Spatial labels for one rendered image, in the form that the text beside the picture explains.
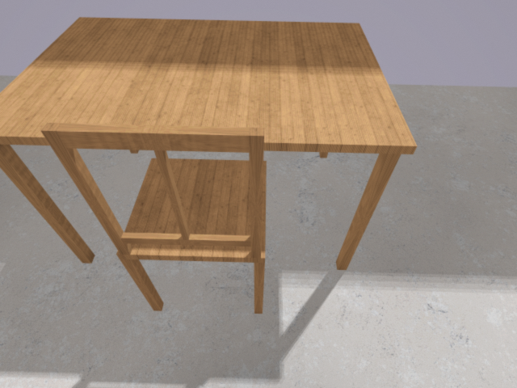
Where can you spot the table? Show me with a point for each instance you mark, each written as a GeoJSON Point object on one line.
{"type": "Point", "coordinates": [313, 87]}

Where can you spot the chair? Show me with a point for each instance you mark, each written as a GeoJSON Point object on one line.
{"type": "Point", "coordinates": [187, 209]}

